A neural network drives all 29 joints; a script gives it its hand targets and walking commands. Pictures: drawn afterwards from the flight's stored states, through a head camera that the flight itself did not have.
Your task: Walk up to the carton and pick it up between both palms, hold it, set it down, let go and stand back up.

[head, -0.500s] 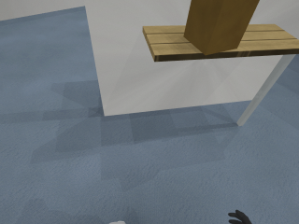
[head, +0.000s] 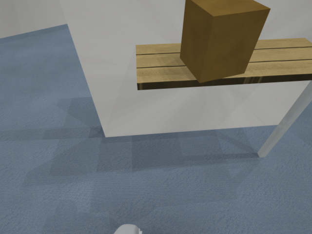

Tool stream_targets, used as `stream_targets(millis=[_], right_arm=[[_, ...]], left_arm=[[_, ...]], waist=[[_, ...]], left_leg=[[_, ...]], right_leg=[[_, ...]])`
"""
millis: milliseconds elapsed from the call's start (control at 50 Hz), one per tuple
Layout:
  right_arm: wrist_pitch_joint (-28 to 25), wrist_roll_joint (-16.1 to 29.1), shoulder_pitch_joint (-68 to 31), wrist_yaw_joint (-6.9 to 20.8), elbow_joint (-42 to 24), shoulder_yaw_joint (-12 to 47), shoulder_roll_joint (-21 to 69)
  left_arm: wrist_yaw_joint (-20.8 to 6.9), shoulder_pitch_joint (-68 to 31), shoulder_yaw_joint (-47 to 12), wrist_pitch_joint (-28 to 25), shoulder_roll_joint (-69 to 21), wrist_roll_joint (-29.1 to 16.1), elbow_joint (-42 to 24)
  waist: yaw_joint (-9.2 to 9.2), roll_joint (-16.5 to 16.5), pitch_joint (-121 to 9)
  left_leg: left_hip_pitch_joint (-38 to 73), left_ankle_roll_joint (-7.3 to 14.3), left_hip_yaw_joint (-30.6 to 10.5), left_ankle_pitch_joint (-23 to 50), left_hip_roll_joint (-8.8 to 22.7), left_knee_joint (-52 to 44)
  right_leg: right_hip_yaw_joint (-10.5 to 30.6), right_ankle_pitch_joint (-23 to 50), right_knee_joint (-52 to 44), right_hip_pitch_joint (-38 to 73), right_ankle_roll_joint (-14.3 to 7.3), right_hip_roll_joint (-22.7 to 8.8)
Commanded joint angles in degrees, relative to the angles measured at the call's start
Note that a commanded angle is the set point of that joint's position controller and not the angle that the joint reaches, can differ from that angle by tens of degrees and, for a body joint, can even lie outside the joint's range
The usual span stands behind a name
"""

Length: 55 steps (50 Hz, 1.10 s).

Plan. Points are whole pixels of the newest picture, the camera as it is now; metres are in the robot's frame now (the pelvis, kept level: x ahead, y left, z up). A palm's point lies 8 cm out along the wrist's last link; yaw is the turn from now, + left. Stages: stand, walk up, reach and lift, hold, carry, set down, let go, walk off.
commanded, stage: walk up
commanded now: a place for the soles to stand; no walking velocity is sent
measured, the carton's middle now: (217, 37) +0.81 -0.18 +0.13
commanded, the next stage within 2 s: none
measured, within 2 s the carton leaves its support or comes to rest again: neither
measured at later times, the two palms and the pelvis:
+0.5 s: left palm (117, 206) +0.23 +0.14 -0.11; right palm out of the picture +0.19 -0.40 -0.08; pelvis +0.14 -0.13 +0.00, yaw +3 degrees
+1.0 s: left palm (163, 205) +0.24 +0.01 -0.13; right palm (309, 154) +0.42 -0.47 -0.08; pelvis +0.25 -0.26 +0.00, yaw +9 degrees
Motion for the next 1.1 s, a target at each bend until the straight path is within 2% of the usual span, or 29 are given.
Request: stream_targets(millis=[0, 60, 120, 140, 160, 180, 200, 220, 240, 280, 340, 460, 500, 520, 540, 560, 580, 600, 640, 680, 760, 820, 860, 880, 900, 920, 960, 1000, 1080], right_arm=[[-2.7, 0.5, 0.9, 0.1, -6.0, -0.8, -2.8], [-3.5, 0.6, -1.3, 0.0, -7.3, -0.3, -1.3], [-3.8, -0.4, 5.4, -0.7, -6.4, -1.7, -2.9], [-3.6, -1.0, 8.5, -1.3, -6.2, -2.8, -5.3], [-3.6, -2.5, 13.8, -2.2, -6.3, -3.9, -9.6], [-2.9, -3.2, 13.6, -3.6, -7.6, -4.5, -13.0], [-1.9, -2.3, 13.6, -4.4, -5.9, -5.1, -13.5], [-2.1, -1.7, 10.2, -4.6, -6.0, -4.3, -12.1], [-2.7, -1.4, 7.5, -4.4, -5.9, -3.3, -10.2], [-3.7, -1.7, 1.8, -3.7, -6.1, -2.4, -8.6], [-4.4, -1.9, -2.6, -2.6, -4.9, -2.5, -9.3], [-4.4, -2.7, -0.6, -1.9, -4.2, -4.1, -11.3], [-3.7, -3.1, -2.2, -1.9, -4.7, -4.4, -12.6], [-3.1, -3.2, -4.2, -1.9, -5.3, -3.9, -12.1], [-2.4, -3.3, -0.9, -1.9, -5.1, -2.6, -7.9], [-1.8, -2.9, 2.8, -1.7, -5.2, -0.5, -2.4], [-1.2, -0.6, 2.6, -2.2, -8.4, -0.5, -1.2], [-0.8, -0.1, 0.5, -3.2, -8.4, -1.0, -3.6], [-0.9, 1.2, -0.1, -2.8, -6.4, -1.9, -6.6], [-1.3, 0.9, 3.0, -2.3, -4.8, -2.1, -6.8], [-2.0, 0.4, 1.3, -0.2, -6.9, -0.4, -3.2], [-2.8, 0.1, 2.2, 0.4, -7.3, 0.1, -1.5], [-3.1, -0.4, 0.5, 0.4, -8.5, 0.0, -4.0], [-3.1, -1.0, -0.9, 0.1, -9.4, -0.4, -7.2], [-2.1, 0.1, -1.7, -0.2, -9.0, -1.4, -10.8], [-1.6, 0.8, -4.3, 0.1, -8.3, -1.1, -10.1], [-1.4, 1.3, -6.9, 0.5, -8.3, 0.4, -7.8], [-1.6, 2.0, -7.2, 0.9, -8.4, 1.5, -5.4], [-1.5, 1.0, -6.8, 0.8, -6.4, 2.1, -4.7]], left_arm=[[1.1, 0.9, 2.6, -1.3, 8.8, 0.4, -3.8], [1.0, 1.9, 2.4, -0.7, 9.7, 0.5, -3.1], [0.3, -0.3, 1.8, 0.1, 9.9, -0.5, -3.0], [0.1, 0.5, 1.2, 0.1, 8.6, -0.4, -3.4], [-0.2, 1.5, -0.4, 0.2, 5.2, 0.2, -4.7], [-0.1, 3.6, 0.5, 1.6, 6.8, 1.2, -5.6], [0.0, -0.2, 1.9, 3.8, 10.7, 1.6, -5.8], [-0.2, -4.1, 2.3, 4.8, 11.0, 1.9, -6.6], [-0.1, -5.3, 2.5, 4.7, 10.1, 2.1, -6.5], [-0.8, -1.6, 2.4, 4.0, 8.4, 1.8, -4.5], [-2.3, 2.2, 2.3, 3.7, 5.9, 1.1, -3.1], [-3.1, -4.1, 2.6, 2.6, 4.0, 0.2, -6.0], [-2.9, -0.6, 3.5, 2.1, 4.5, -0.1, -5.4], [-2.5, 3.9, 4.2, 1.7, 5.8, -0.3, -4.1], [-1.9, 8.4, 5.4, 1.1, 9.0, 0.0, -1.9], [-1.5, 11.4, 5.8, 0.3, 12.0, 0.4, -1.6], [-1.0, 6.3, 5.8, 0.1, 17.2, 0.4, -5.1], [-0.3, 0.7, 6.4, 0.8, 17.9, -0.8, -6.0], [0.4, -1.3, 4.6, 0.9, 13.2, -0.8, -5.2], [1.0, -4.5, 3.4, 1.4, 10.1, -0.2, -5.3], [1.7, -3.4, 2.0, 0.4, 8.7, -1.0, -3.7], [2.1, -3.7, 1.2, 0.4, 10.3, -1.9, -2.6], [1.7, -1.7, -0.1, 0.1, 8.7, -3.2, -2.5], [1.4, 0.3, -1.2, -0.1, 6.3, -3.5, -3.2], [1.7, 2.7, -1.0, 1.0, 6.7, -2.7, -1.9], [2.0, 1.7, -0.6, 1.7, 7.1, -2.1, -1.3], [1.7, 0.6, 0.2, 1.0, 8.7, -1.9, -1.7], [1.6, 1.7, 0.6, -0.4, 11.2, -2.0, -0.9], [1.9, 2.1, -0.3, -1.3, 10.0, -2.3, -0.9]], waist=[[1.02, -8.9, 0.0], [1.67, -8.7, -2.9], [-3.31, -3.8, -7.0], [-5.38, -0.6, -8.3], [-8.29, 9.7, -10.8], [-7.00, 7.5, -9.0], [-8.10, 3.8, -7.2], [-6.78, 1.4, -1.0], [-6.06, 0.4, 2.8], [-3.08, 4.2, 3.2], [-0.31, 9.9, 0.7], [-2.32, 11.3, -0.6], [0.09, 10.2, -2.9], [3.19, 6.8, -3.7], [4.87, -3.4, -5.9], [6.50, -15.7, -6.5], [5.33, -23.4, -6.0], [4.94, -20.3, -4.0], [3.20, -13.6, 2.4], [0.69, -10.4, 0.7], [-0.28, -6.9, -1.7], [-2.71, -4.4, -6.0], [-3.54, -0.2, -8.5], [-2.57, 5.9, -10.5], [-1.91, 5.3, -9.1], [-1.42, 6.3, -6.8], [-1.05, 5.2, -3.6], [-0.67, 2.2, -4.5], [-1.13, -0.5, -7.6]], left_leg=[[-3.9, -0.3, 1.1, 1.7, 0.9, -14.0], [3.9, 0.6, 5.2, 7.3, -0.7, -25.4], [24.2, 2.7, 6.1, 19.7, -2.9, -36.9], [32.1, 4.2, 0.7, 15.7, -0.2, -37.7], [39.5, 9.6, -22.5, 0.8, 14.4, -43.3], [35.7, 14.8, -44.2, -9.0, 26.0, -51.0], [29.6, 20.1, -48.5, -16.9, 29.8, -53.4], [23.0, 19.1, -44.8, -18.1, 27.7, -55.0], [20.4, 16.7, -36.5, -13.0, 24.1, -54.3], [13.2, 13.1, -22.3, -0.5, 18.1, -53.1], [8.3, 12.4, -11.1, 6.2, 13.7, -52.4], [7.4, 9.5, -6.0, 1.5, 12.4, -46.5], [2.4, 8.8, -6.2, -1.7, 12.9, -43.2], [-2.0, 7.8, -5.3, -0.9, 12.2, -37.9], [-3.5, 5.1, -2.2, 2.2, 7.4, -24.7], [-7.2, 2.5, 2.4, -6.0, 1.0, -8.9], [-14.8, -0.5, 0.3, -16.6, -5.0, -1.7], [-11.6, 0.4, -2.8, -15.7, 0.0, 6.5], [-12.8, 0.2, -4.0, -6.6, 0.5, 7.2], [-5.1, -0.1, -2.0, -4.1, 2.0, -1.0], [4.0, -0.5, 0.7, 1.3, 1.5, -19.1], [17.1, 0.7, 3.4, 14.7, -0.8, -35.3], [25.7, 3.5, -4.2, 22.1, 2.5, -40.7], [27.6, 7.1, -18.8, 23.7, 12.9, -43.1], [16.2, 14.0, -24.5, 18.3, 19.7, -45.9], [11.2, 14.0, -22.6, 13.8, 17.5, -46.0], [7.4, 8.2, -14.8, 16.5, 11.4, -44.6], [8.5, 3.1, -6.2, 22.1, 5.4, -38.3], [14.1, 2.7, -3.3, 26.6, 4.2, -36.8]], right_leg=[[11.7, 14.3, -18.1, 4.2, -12.5, -11.4], [7.9, 22.0, -14.2, 4.3, -11.8, -10.4], [3.5, 12.3, -4.4, -5.2, -7.2, -7.2], [1.3, 8.7, 2.5, -11.8, -4.7, -5.3], [-0.4, -6.2, 18.9, -21.9, -1.4, -1.6], [3.6, -14.7, 28.7, -25.4, 1.3, 0.9], [6.3, -16.5, 35.5, -27.5, 1.3, 0.2], [8.8, -12.8, 37.9, -29.3, 1.9, -1.4], [9.5, -8.9, 38.1, -30.3, 2.4, -2.2], [10.3, -3.1, 31.3, -23.7, 3.5, -3.7], [9.1, 2.6, 28.8, -16.6, 4.2, -3.1], [5.9, 4.3, 7.5, -9.0, 1.8, -3.4], [2.1, 4.5, 1.4, 2.7, 0.4, -1.5], [0.2, 7.7, -3.8, 11.2, -0.1, -0.2], [0.2, 5.4, -6.9, 17.6, -0.6, 2.4], [7.5, 2.6, -11.1, 18.5, -3.1, -2.6], [32.2, 0.1, -21.4, 13.7, -11.3, -16.4], [40.1, -16.1, -29.4, 3.9, -17.8, -21.3], [27.1, -11.1, -24.6, 2.1, -15.2, -15.3], [18.5, -5.2, -21.0, -1.8, -13.3, -12.6], [14.3, 9.6, -17.1, -2.3, -11.9, -12.8], [10.2, 23.0, -9.8, -3.3, -9.3, -11.6], [8.4, 16.8, -7.8, -8.7, -4.1, -10.4], [5.3, 7.0, -2.2, -11.7, -0.2, -6.1], [3.3, -8.2, -0.1, -3.6, 1.2, -0.3], [5.7, -7.8, -2.6, -0.7, 0.6, -0.6], [7.0, 3.2, -11.4, 2.3, 0.0, -1.3], [11.2, 12.2, -17.5, 4.3, -1.3, -6.0], [7.8, 25.5, -16.8, 6.1, 0.5, -6.7]])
